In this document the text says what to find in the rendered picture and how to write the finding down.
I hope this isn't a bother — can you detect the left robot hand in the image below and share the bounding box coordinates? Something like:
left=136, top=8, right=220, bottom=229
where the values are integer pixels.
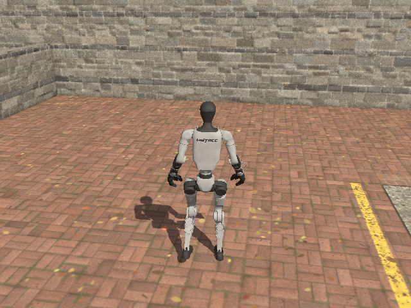
left=168, top=173, right=182, bottom=187

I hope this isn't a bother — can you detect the left robot shin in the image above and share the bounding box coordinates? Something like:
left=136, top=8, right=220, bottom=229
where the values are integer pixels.
left=184, top=206, right=195, bottom=251

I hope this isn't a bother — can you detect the right robot shin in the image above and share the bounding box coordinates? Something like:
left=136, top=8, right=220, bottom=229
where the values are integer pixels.
left=215, top=211, right=224, bottom=252

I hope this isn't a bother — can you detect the left robot forearm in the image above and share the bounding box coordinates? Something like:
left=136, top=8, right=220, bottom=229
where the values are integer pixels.
left=170, top=154, right=182, bottom=176

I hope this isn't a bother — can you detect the right robot upper arm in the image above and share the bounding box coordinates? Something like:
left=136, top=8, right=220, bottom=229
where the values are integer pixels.
left=221, top=130, right=239, bottom=165

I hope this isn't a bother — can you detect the robot shin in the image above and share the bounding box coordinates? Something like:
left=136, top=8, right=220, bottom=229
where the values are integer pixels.
left=215, top=211, right=224, bottom=252
left=184, top=206, right=195, bottom=251

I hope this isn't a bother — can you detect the right robot hand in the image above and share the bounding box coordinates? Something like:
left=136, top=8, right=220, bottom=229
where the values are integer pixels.
left=231, top=173, right=245, bottom=186

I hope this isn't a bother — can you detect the right robot forearm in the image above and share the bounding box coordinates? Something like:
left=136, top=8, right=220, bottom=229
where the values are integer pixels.
left=232, top=155, right=243, bottom=176

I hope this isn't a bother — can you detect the left robot upper arm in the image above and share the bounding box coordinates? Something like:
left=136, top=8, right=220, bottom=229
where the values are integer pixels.
left=176, top=129, right=194, bottom=164

